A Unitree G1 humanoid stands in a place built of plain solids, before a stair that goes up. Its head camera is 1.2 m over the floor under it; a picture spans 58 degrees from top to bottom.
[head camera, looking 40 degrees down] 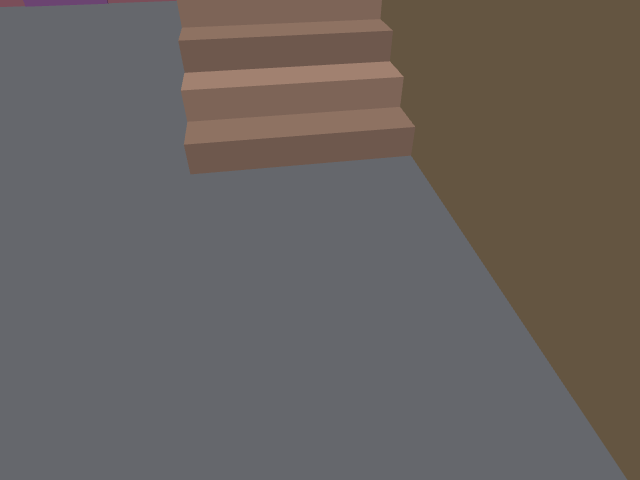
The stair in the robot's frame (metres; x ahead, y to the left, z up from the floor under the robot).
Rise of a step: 0.17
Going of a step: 0.27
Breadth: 1.21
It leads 10 degrees to the left of straight ahead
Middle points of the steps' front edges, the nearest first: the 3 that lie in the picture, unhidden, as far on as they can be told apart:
2.07 0.09 0.17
2.33 0.13 0.35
2.59 0.18 0.52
